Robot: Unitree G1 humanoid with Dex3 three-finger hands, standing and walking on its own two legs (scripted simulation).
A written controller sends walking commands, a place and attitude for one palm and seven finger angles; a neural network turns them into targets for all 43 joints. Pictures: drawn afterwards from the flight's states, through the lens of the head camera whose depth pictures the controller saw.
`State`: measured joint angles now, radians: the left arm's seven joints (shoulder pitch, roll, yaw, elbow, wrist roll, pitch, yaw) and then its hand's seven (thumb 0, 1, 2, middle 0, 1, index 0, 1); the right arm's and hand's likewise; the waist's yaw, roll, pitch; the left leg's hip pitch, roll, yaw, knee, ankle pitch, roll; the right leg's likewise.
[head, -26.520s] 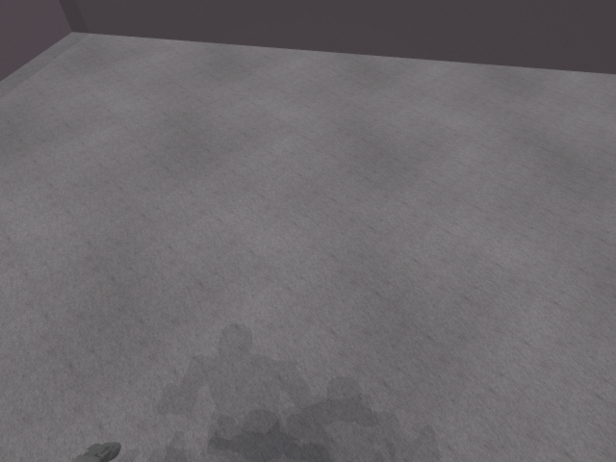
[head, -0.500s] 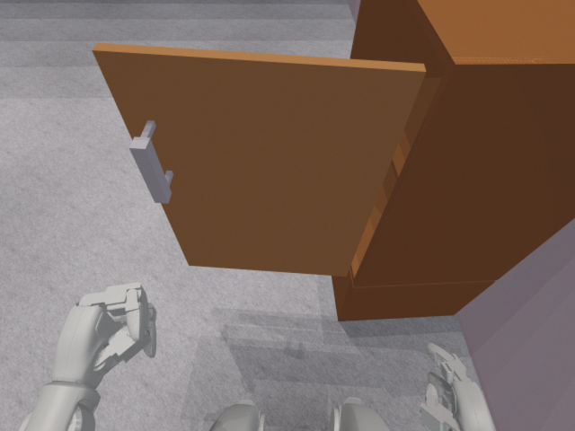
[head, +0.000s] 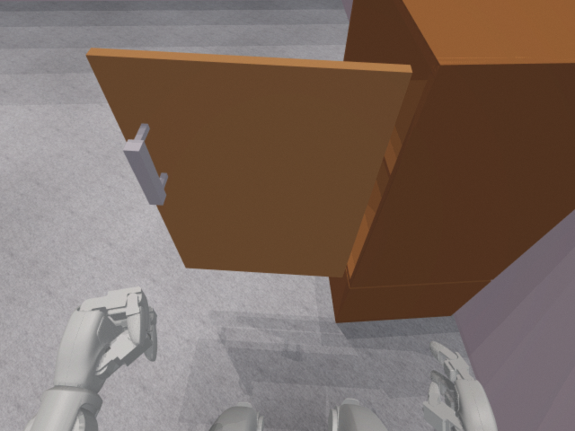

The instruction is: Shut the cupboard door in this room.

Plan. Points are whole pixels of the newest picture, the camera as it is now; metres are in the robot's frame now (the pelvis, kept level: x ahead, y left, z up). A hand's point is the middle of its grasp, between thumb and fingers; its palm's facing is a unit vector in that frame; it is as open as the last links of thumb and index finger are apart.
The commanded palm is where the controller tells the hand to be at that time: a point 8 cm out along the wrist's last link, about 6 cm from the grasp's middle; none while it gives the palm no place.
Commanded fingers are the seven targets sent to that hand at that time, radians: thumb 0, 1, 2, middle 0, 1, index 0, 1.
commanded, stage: bring the fist close to the handle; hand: left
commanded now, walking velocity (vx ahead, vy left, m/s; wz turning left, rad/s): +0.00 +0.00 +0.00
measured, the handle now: (150, 165) +0.49 +0.26 +0.05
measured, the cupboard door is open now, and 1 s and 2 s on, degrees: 83 83 75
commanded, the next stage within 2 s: push the door shut along its arc in 1.34 s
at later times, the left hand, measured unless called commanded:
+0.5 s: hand (145, 266) +0.31 +0.21 +0.05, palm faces +0.02 -1.00 -0.03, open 3.1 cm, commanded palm +0.30 +0.26 +0.05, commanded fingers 0.00 0.90 0.90 -1.30 -1.50 -1.30 -1.50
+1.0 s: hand (158, 209) +0.41 +0.22 +0.05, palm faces +0.02 -1.00 -0.02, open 3.1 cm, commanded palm +0.38 +0.27 +0.05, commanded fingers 0.00 0.90 0.90 -1.30 -1.50 -1.30 -1.50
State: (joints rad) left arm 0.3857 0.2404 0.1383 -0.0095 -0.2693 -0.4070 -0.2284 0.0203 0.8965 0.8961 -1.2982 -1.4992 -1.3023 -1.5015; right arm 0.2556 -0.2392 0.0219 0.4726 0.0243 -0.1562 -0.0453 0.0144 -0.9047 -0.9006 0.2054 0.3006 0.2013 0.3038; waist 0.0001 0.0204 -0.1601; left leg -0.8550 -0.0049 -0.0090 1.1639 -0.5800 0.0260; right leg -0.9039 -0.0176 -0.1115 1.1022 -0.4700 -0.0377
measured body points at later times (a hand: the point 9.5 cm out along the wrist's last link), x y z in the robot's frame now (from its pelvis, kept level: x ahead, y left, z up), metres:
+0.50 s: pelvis +0.00 +0.00 +0.00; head +0.07 +0.01 +0.45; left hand +0.31 +0.27 +0.05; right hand +0.14 -0.25 -0.08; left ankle -0.01 +0.10 -0.65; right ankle +0.04 -0.10 -0.65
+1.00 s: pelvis +0.00 +0.01 +0.01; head +0.10 +0.02 +0.44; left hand +0.40 +0.28 +0.06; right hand +0.09 -0.25 -0.10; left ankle -0.01 +0.10 -0.65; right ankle +0.04 -0.10 -0.65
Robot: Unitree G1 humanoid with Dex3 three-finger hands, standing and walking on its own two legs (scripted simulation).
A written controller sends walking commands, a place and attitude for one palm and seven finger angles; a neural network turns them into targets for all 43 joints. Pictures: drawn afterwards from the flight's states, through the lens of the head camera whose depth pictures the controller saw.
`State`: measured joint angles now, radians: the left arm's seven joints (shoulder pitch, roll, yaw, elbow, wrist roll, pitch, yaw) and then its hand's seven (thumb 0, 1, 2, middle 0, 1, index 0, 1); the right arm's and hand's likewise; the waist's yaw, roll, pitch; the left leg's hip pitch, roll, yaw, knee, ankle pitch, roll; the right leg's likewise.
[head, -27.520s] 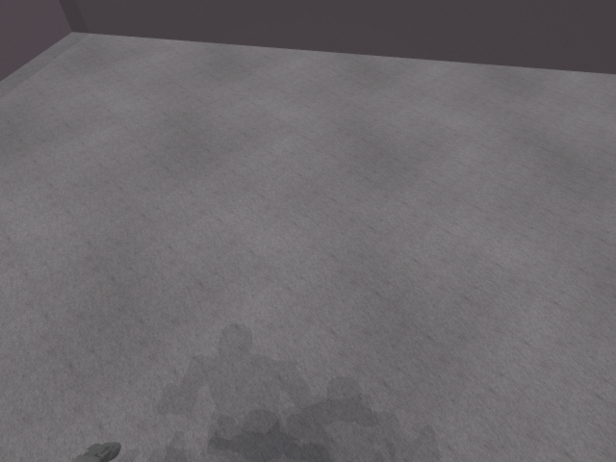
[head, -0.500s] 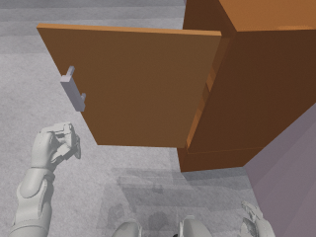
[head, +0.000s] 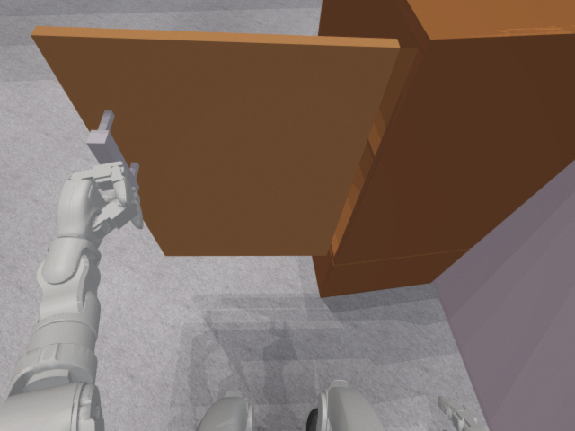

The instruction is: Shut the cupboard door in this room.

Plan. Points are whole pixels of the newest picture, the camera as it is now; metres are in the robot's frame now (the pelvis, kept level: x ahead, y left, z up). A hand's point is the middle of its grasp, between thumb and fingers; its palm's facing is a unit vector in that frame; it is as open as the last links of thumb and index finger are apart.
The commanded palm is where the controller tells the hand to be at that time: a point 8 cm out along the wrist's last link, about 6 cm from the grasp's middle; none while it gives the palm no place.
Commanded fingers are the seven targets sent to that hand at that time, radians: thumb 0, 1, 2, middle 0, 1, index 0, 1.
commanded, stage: bring the fist close to the handle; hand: left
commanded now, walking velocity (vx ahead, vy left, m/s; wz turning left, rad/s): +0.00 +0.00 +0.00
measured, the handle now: (119, 156) +0.49 +0.26 +0.05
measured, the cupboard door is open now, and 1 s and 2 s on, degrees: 83 75 62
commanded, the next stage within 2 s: push the door shut along its arc in 0.34 s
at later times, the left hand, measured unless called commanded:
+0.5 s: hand (124, 212) +0.40 +0.23 +0.04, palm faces +0.05 -1.00 -0.02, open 3.1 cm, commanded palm +0.38 +0.27 +0.05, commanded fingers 0.00 0.90 0.90 -1.30 -1.50 -1.30 -1.50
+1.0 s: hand (141, 172) +0.46 +0.22 +0.05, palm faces -0.11 -0.99 -0.01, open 3.1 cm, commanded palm +0.45 +0.26 +0.05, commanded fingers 0.00 0.90 0.90 -1.30 -1.50 -1.30 -1.50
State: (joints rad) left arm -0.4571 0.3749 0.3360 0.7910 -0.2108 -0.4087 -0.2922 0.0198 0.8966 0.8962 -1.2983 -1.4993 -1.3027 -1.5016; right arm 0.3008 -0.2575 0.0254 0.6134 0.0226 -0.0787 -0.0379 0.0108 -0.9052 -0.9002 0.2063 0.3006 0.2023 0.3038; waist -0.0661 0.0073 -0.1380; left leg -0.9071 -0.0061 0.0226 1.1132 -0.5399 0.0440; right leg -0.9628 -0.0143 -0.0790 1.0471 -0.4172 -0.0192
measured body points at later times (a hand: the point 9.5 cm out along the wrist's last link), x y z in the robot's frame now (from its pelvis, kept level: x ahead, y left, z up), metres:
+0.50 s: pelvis +0.00 +0.00 +0.00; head +0.10 +0.02 +0.44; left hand +0.39 +0.28 +0.05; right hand +0.10 -0.26 -0.10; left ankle -0.01 +0.09 -0.66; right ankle +0.04 -0.11 -0.66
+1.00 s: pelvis -0.01 +0.00 -0.01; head +0.13 +0.03 +0.42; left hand +0.46 +0.28 +0.05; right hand +0.03 -0.27 -0.12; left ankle -0.01 +0.09 -0.66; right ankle +0.04 -0.11 -0.66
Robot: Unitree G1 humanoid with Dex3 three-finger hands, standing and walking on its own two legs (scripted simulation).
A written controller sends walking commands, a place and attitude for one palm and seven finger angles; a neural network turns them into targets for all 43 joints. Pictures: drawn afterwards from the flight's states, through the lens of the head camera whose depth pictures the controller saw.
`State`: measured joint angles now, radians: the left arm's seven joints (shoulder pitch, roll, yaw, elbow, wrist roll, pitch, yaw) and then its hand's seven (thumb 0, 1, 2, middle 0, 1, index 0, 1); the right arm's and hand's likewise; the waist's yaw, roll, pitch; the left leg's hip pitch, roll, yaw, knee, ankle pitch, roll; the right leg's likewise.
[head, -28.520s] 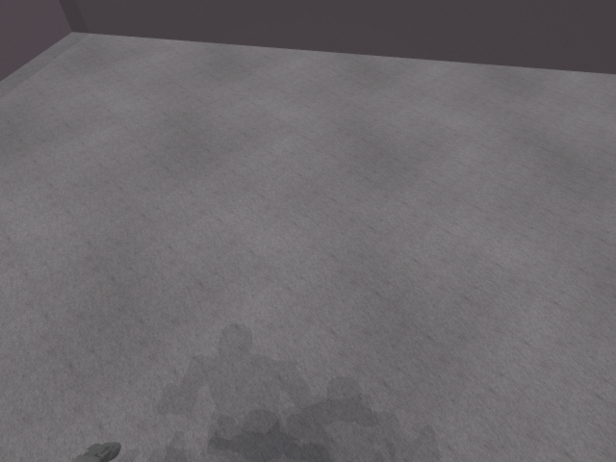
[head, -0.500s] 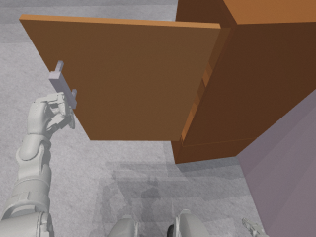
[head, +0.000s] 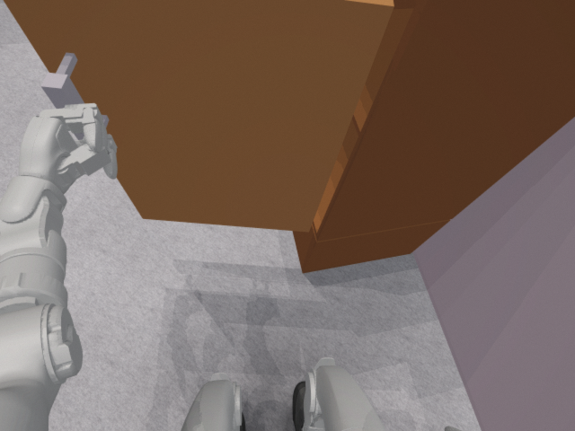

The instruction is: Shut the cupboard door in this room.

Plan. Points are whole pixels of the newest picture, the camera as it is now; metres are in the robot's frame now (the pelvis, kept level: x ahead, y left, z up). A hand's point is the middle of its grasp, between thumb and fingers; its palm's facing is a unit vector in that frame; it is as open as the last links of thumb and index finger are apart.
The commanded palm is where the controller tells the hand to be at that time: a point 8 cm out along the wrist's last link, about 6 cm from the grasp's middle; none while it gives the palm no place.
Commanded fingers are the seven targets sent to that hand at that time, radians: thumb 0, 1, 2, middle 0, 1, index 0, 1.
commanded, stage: push the door shut along its arc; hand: left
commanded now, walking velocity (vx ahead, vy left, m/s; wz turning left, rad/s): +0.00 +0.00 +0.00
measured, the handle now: (83, 106) +0.54 +0.27 +0.06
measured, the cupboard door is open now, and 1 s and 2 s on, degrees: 75 62 50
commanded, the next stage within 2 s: pull the fist back off the door in 1.32 s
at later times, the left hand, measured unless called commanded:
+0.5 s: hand (129, 118) +0.52 +0.20 +0.06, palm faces -0.23 -0.97 +0.00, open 3.1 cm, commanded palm +0.53 +0.23 +0.06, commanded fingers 0.00 0.90 0.90 -1.30 -1.50 -1.30 -1.50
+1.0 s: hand (161, 89) +0.58 +0.17 +0.06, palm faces -0.32 -0.95 -0.01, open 3.1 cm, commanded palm +0.59 +0.18 +0.06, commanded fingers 0.00 0.90 0.90 -1.30 -1.50 -1.30 -1.50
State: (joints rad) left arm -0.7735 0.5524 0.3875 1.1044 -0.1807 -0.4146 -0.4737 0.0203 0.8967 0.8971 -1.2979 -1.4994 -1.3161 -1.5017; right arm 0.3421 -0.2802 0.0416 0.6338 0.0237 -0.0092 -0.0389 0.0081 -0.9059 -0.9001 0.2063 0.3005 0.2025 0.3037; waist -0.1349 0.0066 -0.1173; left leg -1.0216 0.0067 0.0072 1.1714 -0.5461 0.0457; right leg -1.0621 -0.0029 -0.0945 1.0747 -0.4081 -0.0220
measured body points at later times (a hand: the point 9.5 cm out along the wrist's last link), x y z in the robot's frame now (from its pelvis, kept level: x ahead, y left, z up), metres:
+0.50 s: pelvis +0.00 +0.01 -0.01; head +0.16 +0.04 +0.41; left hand +0.53 +0.25 +0.06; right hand +0.01 -0.26 -0.10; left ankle +0.00 +0.09 -0.65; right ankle +0.05 -0.11 -0.65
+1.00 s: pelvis +0.01 +0.01 -0.02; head +0.21 +0.03 +0.38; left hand +0.59 +0.22 +0.06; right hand -0.03 -0.26 -0.11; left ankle +0.00 +0.09 -0.65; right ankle +0.05 -0.11 -0.65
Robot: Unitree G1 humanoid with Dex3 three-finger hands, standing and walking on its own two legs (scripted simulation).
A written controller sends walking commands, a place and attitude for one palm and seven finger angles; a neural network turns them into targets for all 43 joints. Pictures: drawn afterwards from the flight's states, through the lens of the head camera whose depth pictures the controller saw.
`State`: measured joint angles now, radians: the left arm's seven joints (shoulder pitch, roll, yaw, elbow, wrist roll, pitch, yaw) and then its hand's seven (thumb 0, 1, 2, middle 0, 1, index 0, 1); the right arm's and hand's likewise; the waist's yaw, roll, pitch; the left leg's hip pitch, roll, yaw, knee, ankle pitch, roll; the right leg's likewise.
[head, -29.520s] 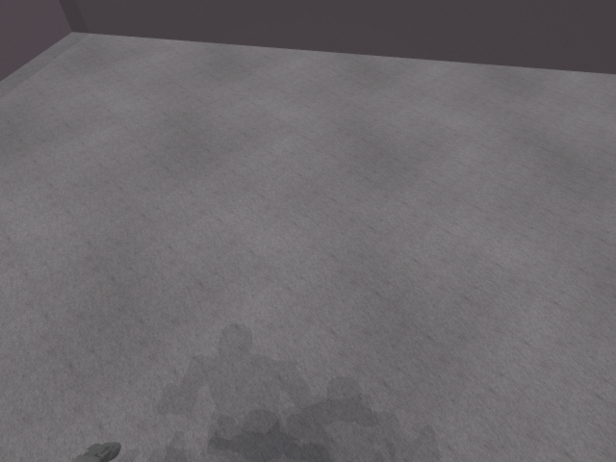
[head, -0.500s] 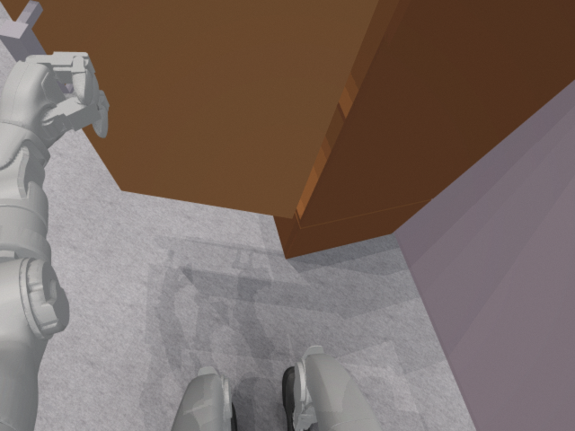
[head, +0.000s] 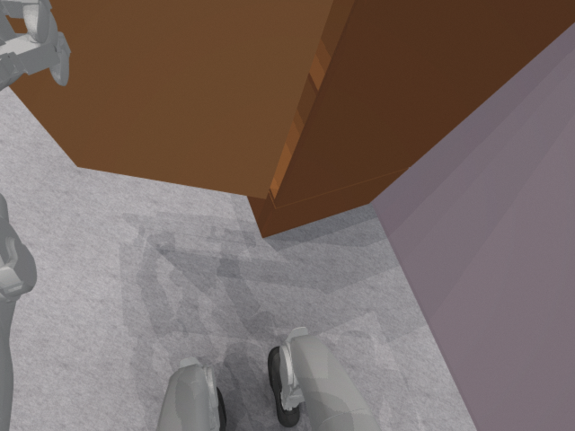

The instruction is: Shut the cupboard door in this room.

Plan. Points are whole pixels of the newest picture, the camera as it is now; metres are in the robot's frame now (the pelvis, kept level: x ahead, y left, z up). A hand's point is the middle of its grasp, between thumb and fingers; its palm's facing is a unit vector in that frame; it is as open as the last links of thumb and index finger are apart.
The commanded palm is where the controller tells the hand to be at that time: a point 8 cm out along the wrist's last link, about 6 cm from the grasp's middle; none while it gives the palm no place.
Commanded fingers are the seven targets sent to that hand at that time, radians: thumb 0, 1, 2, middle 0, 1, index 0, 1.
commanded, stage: push the door shut along its arc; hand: left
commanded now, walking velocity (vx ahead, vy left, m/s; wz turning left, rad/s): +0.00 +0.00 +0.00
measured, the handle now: out of the picture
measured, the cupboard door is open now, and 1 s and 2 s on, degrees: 62 50 50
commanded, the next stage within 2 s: pull the fist back off the door in 0.32 s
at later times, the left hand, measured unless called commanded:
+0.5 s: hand (83, 13) +0.60 +0.16 +0.09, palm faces -0.17 -0.98 +0.10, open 3.4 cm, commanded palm +0.60 +0.16 +0.08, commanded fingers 0.00 0.90 0.90 -1.30 -1.50 -1.30 -1.50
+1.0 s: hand (88, 48) +0.56 +0.15 +0.08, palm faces +0.11 -0.99 -0.02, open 3.1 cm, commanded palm +0.52 +0.18 +0.08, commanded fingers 0.00 0.90 0.90 -1.30 -1.50 -1.30 -1.50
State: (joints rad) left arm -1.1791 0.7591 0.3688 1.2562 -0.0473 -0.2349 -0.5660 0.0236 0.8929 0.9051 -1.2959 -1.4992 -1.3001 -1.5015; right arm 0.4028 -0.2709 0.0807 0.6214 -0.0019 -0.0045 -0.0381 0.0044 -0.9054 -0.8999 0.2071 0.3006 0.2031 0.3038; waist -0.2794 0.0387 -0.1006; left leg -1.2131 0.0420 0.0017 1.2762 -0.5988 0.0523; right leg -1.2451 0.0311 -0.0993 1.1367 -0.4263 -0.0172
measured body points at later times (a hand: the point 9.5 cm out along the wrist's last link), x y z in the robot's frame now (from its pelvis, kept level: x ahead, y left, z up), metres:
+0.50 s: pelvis +0.00 +0.00 -0.01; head +0.21 +0.04 +0.38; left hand +0.61 +0.21 +0.08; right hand -0.03 -0.27 -0.10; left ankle -0.01 +0.08 -0.62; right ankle +0.05 -0.12 -0.62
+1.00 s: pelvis +0.01 -0.02 +0.02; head +0.18 +0.00 +0.44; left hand +0.55 +0.21 +0.09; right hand -0.04 -0.27 -0.07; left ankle -0.01 +0.08 -0.62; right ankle +0.05 -0.12 -0.62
